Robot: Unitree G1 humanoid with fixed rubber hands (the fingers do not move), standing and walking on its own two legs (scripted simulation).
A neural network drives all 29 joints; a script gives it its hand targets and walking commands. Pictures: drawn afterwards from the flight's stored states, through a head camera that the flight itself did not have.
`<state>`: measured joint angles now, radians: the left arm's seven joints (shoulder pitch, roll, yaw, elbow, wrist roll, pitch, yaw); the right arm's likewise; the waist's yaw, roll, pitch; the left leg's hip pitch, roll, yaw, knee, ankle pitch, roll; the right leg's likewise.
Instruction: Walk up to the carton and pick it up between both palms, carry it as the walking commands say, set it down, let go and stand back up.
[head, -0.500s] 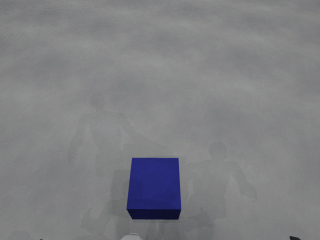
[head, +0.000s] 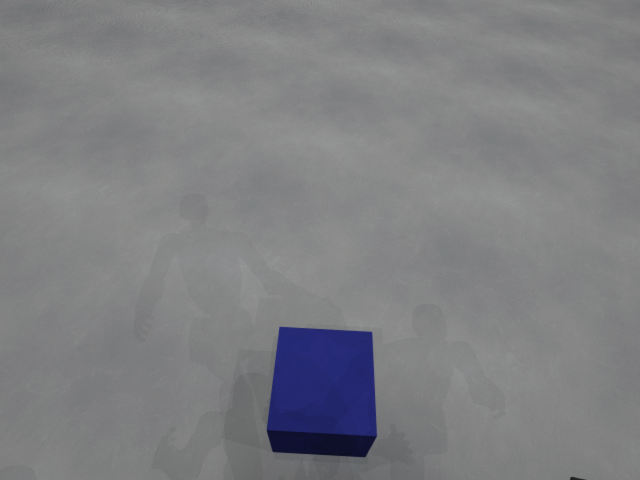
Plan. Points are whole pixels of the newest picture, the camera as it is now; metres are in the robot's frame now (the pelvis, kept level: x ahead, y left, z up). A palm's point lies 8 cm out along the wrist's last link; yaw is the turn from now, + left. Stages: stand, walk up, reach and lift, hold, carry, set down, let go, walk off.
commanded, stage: walk up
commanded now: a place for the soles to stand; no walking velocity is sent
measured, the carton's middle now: (322, 392) +0.46 -0.01 -0.64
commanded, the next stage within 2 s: stand in 0.66 s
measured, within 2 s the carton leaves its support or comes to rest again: neither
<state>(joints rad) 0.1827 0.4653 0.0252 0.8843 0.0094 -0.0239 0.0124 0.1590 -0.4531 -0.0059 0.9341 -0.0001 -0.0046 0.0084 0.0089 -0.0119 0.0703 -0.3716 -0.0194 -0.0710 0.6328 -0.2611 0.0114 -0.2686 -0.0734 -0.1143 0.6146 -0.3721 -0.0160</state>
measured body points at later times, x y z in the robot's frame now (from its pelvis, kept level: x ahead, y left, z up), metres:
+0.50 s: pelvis +0.01 -0.01 +0.01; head +0.03 +0.00 +0.45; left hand +0.10 +0.32 -0.10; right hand +0.13 -0.35 -0.09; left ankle +0.05 +0.11 -0.73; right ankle -0.01 -0.14 -0.73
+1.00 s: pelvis +0.01 -0.01 +0.00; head +0.13 +0.00 +0.43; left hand +0.17 +0.31 -0.10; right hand +0.19 -0.31 -0.10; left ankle +0.05 +0.11 -0.73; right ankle -0.01 -0.14 -0.73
